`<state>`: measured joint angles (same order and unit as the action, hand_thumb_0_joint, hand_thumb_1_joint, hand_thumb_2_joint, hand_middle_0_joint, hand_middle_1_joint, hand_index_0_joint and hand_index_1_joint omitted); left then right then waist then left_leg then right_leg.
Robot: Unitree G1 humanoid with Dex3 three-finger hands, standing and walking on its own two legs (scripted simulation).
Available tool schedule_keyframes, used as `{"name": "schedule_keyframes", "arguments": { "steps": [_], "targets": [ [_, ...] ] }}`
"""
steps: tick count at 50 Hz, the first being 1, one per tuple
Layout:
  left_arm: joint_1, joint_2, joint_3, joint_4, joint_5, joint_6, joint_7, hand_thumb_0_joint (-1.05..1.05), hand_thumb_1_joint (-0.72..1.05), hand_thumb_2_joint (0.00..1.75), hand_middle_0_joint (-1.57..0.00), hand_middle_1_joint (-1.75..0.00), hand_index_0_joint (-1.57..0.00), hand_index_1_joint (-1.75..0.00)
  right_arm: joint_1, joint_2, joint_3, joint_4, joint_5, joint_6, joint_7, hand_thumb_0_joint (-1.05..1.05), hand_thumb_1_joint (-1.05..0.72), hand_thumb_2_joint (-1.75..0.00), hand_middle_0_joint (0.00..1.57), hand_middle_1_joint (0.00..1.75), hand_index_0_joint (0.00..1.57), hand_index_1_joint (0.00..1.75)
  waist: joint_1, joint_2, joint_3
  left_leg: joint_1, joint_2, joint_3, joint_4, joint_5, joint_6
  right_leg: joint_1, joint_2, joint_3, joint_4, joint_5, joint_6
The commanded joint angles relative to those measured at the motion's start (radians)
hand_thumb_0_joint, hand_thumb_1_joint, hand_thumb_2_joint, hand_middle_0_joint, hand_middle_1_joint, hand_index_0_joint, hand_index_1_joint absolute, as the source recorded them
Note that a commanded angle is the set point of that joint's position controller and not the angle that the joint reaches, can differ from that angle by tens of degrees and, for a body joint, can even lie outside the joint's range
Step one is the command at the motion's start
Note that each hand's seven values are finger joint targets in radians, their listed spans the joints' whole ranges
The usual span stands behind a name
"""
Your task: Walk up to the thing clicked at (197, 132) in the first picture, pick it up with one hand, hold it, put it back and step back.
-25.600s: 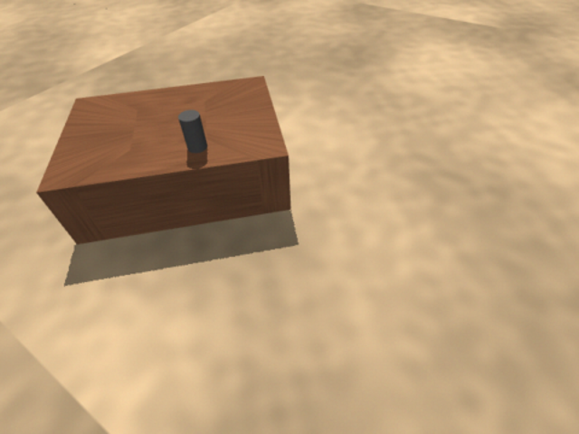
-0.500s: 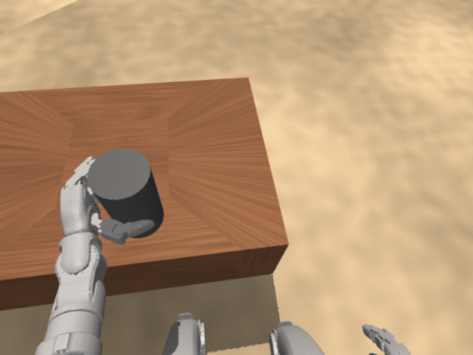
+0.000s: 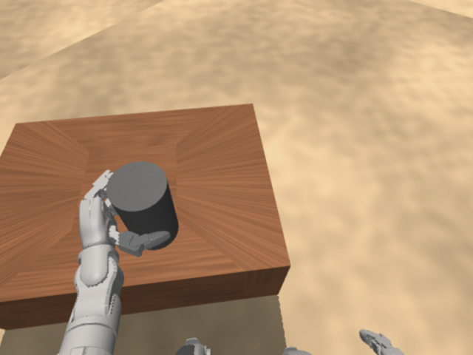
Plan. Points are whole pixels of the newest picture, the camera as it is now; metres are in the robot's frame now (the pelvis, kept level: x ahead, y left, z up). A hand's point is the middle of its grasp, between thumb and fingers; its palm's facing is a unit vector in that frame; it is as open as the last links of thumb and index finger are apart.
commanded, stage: lift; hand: left
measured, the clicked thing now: (147, 209) +0.37 +0.15 +0.04
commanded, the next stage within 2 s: hold in 0.42 s
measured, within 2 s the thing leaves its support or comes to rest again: neither
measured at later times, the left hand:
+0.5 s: hand (134, 205) +0.37 +0.17 +0.05, palm faces +0.20 -0.98 -0.03, open 11.6 cm
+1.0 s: hand (130, 208) +0.36 +0.17 +0.07, palm faces +0.20 -0.98 -0.04, open 11.6 cm
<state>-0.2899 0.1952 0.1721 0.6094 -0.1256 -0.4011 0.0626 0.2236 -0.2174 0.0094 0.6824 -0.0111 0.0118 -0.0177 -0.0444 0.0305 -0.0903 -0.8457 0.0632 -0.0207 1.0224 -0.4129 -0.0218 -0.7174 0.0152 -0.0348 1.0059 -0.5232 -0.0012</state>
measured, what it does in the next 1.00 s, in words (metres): stands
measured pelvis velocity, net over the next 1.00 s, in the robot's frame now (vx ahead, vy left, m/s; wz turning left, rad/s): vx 0.01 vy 0.01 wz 0.00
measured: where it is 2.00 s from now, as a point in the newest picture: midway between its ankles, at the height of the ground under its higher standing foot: outside the picture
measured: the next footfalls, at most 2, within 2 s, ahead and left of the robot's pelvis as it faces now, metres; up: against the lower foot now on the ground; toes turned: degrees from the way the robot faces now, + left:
none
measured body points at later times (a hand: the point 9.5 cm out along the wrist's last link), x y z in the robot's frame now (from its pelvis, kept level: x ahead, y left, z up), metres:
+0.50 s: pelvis +0.02 +0.00 +0.02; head +0.08 +0.00 +0.47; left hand +0.36 +0.22 +0.06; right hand +0.13 -0.25 -0.10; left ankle +0.05 +0.13 -0.67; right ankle -0.02 -0.12 -0.67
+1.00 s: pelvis +0.01 +0.01 +0.03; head +0.06 +0.01 +0.48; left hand +0.34 +0.22 +0.07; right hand +0.13 -0.24 -0.09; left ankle +0.05 +0.13 -0.67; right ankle -0.02 -0.12 -0.67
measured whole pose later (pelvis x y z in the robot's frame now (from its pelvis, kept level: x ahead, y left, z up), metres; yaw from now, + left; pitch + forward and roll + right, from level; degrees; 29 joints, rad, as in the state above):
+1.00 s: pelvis +0.01 +0.01 +0.03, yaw +0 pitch +8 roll -1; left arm -0.18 0.16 0.12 0.51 -0.11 -0.37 0.11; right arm 0.23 -0.22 -0.01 0.67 -0.01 0.03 0.00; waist -0.03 0.02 -0.04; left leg -0.61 0.05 0.01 0.85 -0.37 -0.01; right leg -0.49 0.01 -0.01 0.82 -0.46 0.01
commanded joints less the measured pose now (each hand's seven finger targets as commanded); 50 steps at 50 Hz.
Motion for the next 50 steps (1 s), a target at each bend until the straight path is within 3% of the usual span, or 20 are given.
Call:
{"name": "schedule_keyframes", "arguments": {
  "steps": [1, 5, 11, 14, 17, 18, 23, 26, 28, 31, 32, 33, 36, 39, 40, 43, 45, 46, 49, 50],
  "targets": [
    [-0.339, 0.164, 0.058, -0.302, -0.019, -0.101, -0.002, 0.00, -0.01, 1.22, -1.17, -1.36, -1.20, -1.35, 0.032, -0.143, -0.055, -0.103, -0.002, -0.029, -0.004, 0.00, -0.91, -0.90, 0.20, 0.30, 0.20, 0.30, 0.008, -0.004, -0.389, 0.350, -0.028, 0.005, -0.112, 0.281, 0.041, 0.121, 0.009, 0.015, -0.181, 0.411, 0.005],
    [-0.318, 0.131, 0.050, -0.312, -0.034, -0.106, -0.001, 0.00, -0.01, 1.21, -1.18, -1.35, -1.21, -1.35, 0.027, -0.138, -0.053, -0.112, -0.002, -0.028, 0.002, 0.00, -0.92, -0.90, 0.20, 0.30, 0.20, 0.30, 0.008, -0.015, -0.371, 0.358, -0.032, 0.010, -0.117, 0.318, 0.045, 0.153, 0.009, 0.019, -0.188, 0.465, 0.010],
    [-0.338, 0.154, 0.054, -0.380, -0.014, -0.118, 0.015, 0.00, 0.04, 1.22, -1.18, -1.35, -1.20, -1.35, 0.029, -0.139, -0.055, -0.114, -0.010, -0.021, 0.003, 0.00, -0.92, -0.90, 0.20, 0.30, 0.20, 0.30, 0.012, 0.026, -0.395, 0.423, -0.033, 0.010, -0.145, 0.334, 0.041, 0.167, 0.013, 0.021, -0.209, 0.466, 0.005],
    [-0.333, 0.116, 0.023, -0.373, -0.016, -0.111, 0.014, 0.00, 0.04, 1.23, -1.17, -1.36, -1.19, -1.35, 0.031, -0.141, -0.057, -0.112, -0.013, -0.022, 0.003, 0.00, -0.92, -0.90, 0.20, 0.30, 0.20, 0.30, -0.005, 0.015, -0.392, 0.434, -0.034, 0.012, -0.152, 0.347, 0.043, 0.190, 0.013, 0.025, -0.218, 0.503, 0.009],
    [-0.325, 0.130, 0.029, -0.374, -0.008, -0.105, 0.024, 0.00, 0.05, 1.26, -1.20, -1.38, -1.22, -1.39, 0.028, -0.145, -0.061, -0.109, -0.012, -0.018, 0.002, 0.00, -0.92, -0.91, 0.20, 0.30, 0.20, 0.30, 0.005, 0.033, -0.372, 0.466, -0.031, 0.011, -0.171, 0.349, 0.041, 0.179, 0.014, 0.021, -0.232, 0.473, 0.005],
    [-0.320, 0.111, 0.018, -0.349, -0.012, -0.103, 0.022, 0.00, 0.05, 1.26, -1.21, -1.39, -1.23, -1.39, 0.024, -0.146, -0.061, -0.112, -0.012, -0.018, 0.002, 0.00, -0.92, -0.90, 0.20, 0.30, 0.20, 0.30, -0.005, 0.015, -0.355, 0.464, -0.029, 0.007, -0.179, 0.345, 0.039, 0.178, 0.018, 0.014, -0.234, 0.457, 0.002],
    [-0.304, 0.118, 0.030, -0.352, -0.014, -0.100, 0.026, 0.00, 0.06, 1.29, -1.26, -1.44, -1.28, -1.44, 0.019, -0.142, -0.062, -0.108, -0.009, -0.019, 0.000, 0.00, -0.92, -0.90, 0.20, 0.30, 0.20, 0.30, 0.007, 0.007, -0.324, 0.459, -0.033, 0.017, -0.195, 0.343, 0.041, 0.208, 0.012, 0.021, -0.256, 0.476, 0.009],
    [-0.285, 0.086, 0.006, -0.328, -0.013, -0.096, 0.027, 0.00, 0.06, 1.30, -1.28, -1.46, -1.31, -1.46, 0.008, -0.144, -0.064, -0.113, -0.009, -0.022, 0.003, 0.00, -0.92, -0.90, 0.20, 0.30, 0.20, 0.30, 0.001, 0.004, -0.294, 0.462, -0.032, 0.016, -0.212, 0.324, 0.037, 0.201, 0.016, 0.014, -0.267, 0.439, 0.004],
    [-0.293, 0.109, 0.023, -0.337, -0.011, -0.099, 0.025, 0.00, 0.03, 1.20, -1.23, -1.40, -1.26, -1.40, 0.013, -0.146, -0.065, -0.114, -0.009, -0.020, 0.005, 0.00, -0.92, -0.90, 0.20, 0.30, 0.20, 0.30, 0.006, 0.005, -0.327, 0.475, -0.032, 0.014, -0.212, 0.353, 0.037, 0.223, 0.015, 0.012, -0.266, 0.461, 0.004],
    [-0.296, 0.128, 0.031, -0.380, -0.006, -0.101, 0.024, 0.00, 0.01, 1.18, -1.22, -1.39, -1.25, -1.38, 0.011, -0.145, -0.068, -0.121, -0.007, -0.019, 0.007, 0.00, -0.93, -0.90, 0.20, 0.30, 0.20, 0.30, 0.018, 0.021, -0.343, 0.495, -0.032, 0.017, -0.219, 0.381, 0.037, 0.243, 0.015, 0.015, -0.268, 0.491, 0.004],
    [-0.288, 0.113, 0.014, -0.363, -0.002, -0.097, 0.026, 0.00, -0.02, 1.17, -1.22, -1.38, -1.25, -1.38, 0.011, -0.142, -0.064, -0.120, -0.006, -0.018, 0.007, 0.00, -0.93, -0.90, 0.20, 0.30, 0.20, 0.30, 0.003, 0.012, -0.319, 0.495, -0.031, 0.015, -0.225, 0.362, 0.037, 0.231, 0.015, 0.012, -0.271, 0.468, 0.004],
    [-0.275, 0.092, 0.008, -0.346, -0.007, -0.095, 0.025, 0.00, -0.02, 1.16, -1.23, -1.39, -1.26, -1.38, 0.007, -0.143, -0.065, -0.124, -0.006, -0.019, 0.008, 0.00, -0.93, -0.90, 0.20, 0.30, 0.20, 0.30, 0.008, 0.000, -0.298, 0.490, -0.029, 0.012, -0.233, 0.351, 0.034, 0.231, 0.017, 0.007, -0.274, 0.446, 0.001],
    [-0.292, 0.112, 0.026, -0.382, -0.008, -0.096, 0.034, 0.00, -0.01, 1.16, -1.22, -1.38, -1.25, -1.38, 0.004, -0.139, -0.065, -0.124, -0.006, -0.021, 0.006, 0.00, -0.93, -0.91, 0.20, 0.30, 0.20, 0.30, 0.015, 0.019, -0.332, 0.507, -0.030, 0.014, -0.236, 0.355, 0.034, 0.244, 0.016, 0.011, -0.279, 0.452, 0.001],
    [-0.269, 0.072, -0.006, -0.373, -0.010, -0.092, 0.039, 0.00, -0.04, 1.18, -1.22, -1.39, -1.25, -1.38, 0.006, -0.141, -0.064, -0.127, -0.005, -0.022, 0.008, 0.00, -0.93, -0.91, 0.20, 0.30, 0.20, 0.30, 0.008, 0.015, -0.298, 0.523, -0.026, 0.007, -0.252, 0.351, 0.030, 0.233, 0.021, 0.003, -0.282, 0.427, -0.003],
    [-0.299, 0.112, 0.021, -0.426, -0.008, -0.098, 0.044, 0.00, -0.01, 1.18, -1.22, -1.39, -1.25, -1.38, 0.008, -0.142, -0.066, -0.120, -0.003, -0.024, 0.006, 0.00, -0.93, -0.91, 0.20, 0.30, 0.20, 0.30, 0.016, 0.034, -0.319, 0.531, -0.027, 0.009, -0.252, 0.353, 0.030, 0.232, 0.019, 0.006, -0.283, 0.430, -0.003],
    [-0.269, 0.075, -0.016, -0.386, 0.001, -0.089, 0.042, 0.00, 0.00, 1.17, -1.21, -1.38, -1.24, -1.37, -0.001, -0.138, -0.063, -0.129, -0.006, -0.024, 0.007, 0.00, -0.93, -0.91, 0.20, 0.30, 0.20, 0.30, 0.003, 0.025, -0.283, 0.524, -0.026, 0.004, -0.268, 0.322, 0.024, 0.229, 0.022, 0.000, -0.290, 0.401, -0.004],
    [-0.299, 0.111, 0.003, -0.438, 0.003, -0.091, 0.048, 0.00, 0.00, 1.18, -1.22, -1.39, -1.24, -1.38, 0.005, -0.140, -0.063, -0.124, -0.004, -0.024, 0.005, 0.00, -0.93, -0.91, 0.20, 0.30, 0.20, 0.30, 0.010, 0.040, -0.314, 0.550, -0.025, 0.005, -0.270, 0.335, 0.024, 0.238, 0.021, 0.002, -0.290, 0.410, -0.005],
    [-0.262, 0.078, -0.020, -0.399, 0.000, -0.084, 0.044, 0.00, 0.00, 1.18, -1.21, -1.38, -1.24, -1.38, 0.006, -0.136, -0.062, -0.124, -0.006, -0.023, 0.005, 0.00, -0.93, -0.91, 0.20, 0.30, 0.20, 0.30, 0.007, 0.017, -0.317, 0.551, -0.024, 0.005, -0.266, 0.354, 0.028, 0.247, 0.021, 0.001, -0.293, 0.425, -0.003],
    [-0.261, 0.076, -0.019, -0.413, -0.006, -0.074, 0.048, 0.00, 0.01, 1.20, -1.23, -1.40, -1.25, -1.39, 0.008, -0.139, -0.061, -0.121, -0.001, -0.026, -0.001, 0.00, -0.93, -0.91, 0.20, 0.30, 0.20, 0.30, 0.005, 0.005, -0.295, 0.547, -0.026, 0.011, -0.272, 0.352, 0.031, 0.249, 0.019, 0.005, -0.305, 0.436, 0.000],
    [-0.250, 0.046, -0.045, -0.391, -0.007, -0.069, 0.045, 0.00, 0.00, 1.19, -1.22, -1.39, -1.25, -1.39, -0.001, -0.131, -0.056, -0.125, -0.003, -0.025, 0.000, 0.00, -0.93, -0.91, 0.20, 0.30, 0.20, 0.30, 0.001, -0.002, -0.274, 0.535, -0.027, 0.012, -0.276, 0.344, 0.031, 0.254, 0.018, 0.004, -0.310, 0.432, 0.002]
  ]
}}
